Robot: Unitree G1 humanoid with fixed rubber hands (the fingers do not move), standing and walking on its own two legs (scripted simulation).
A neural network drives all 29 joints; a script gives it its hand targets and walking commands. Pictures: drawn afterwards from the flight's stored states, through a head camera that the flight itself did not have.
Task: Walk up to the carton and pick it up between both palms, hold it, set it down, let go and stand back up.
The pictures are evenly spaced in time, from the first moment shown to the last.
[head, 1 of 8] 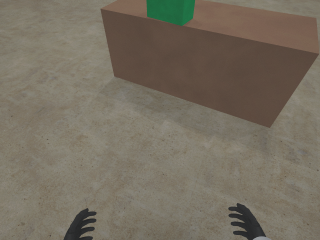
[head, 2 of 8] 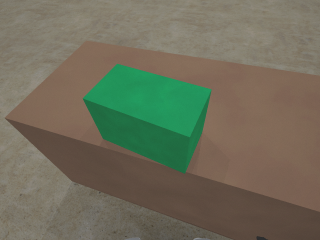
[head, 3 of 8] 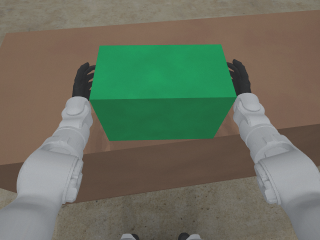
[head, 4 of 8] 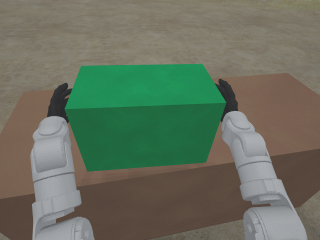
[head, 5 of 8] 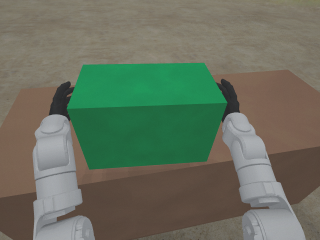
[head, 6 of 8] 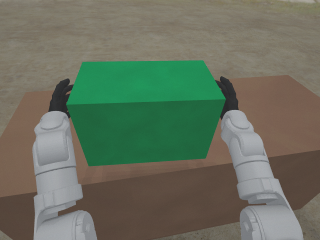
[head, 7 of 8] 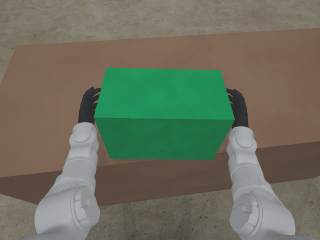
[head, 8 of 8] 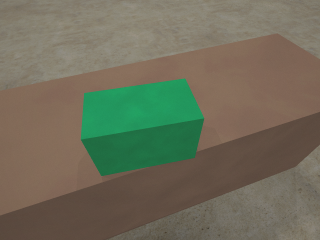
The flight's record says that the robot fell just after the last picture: no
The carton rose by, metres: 0.18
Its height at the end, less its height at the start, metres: +0.00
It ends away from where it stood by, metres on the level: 0.02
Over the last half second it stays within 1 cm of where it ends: yes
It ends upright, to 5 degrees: yes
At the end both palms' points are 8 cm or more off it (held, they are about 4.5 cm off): yes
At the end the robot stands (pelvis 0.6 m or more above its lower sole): yes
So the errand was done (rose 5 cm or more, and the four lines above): yes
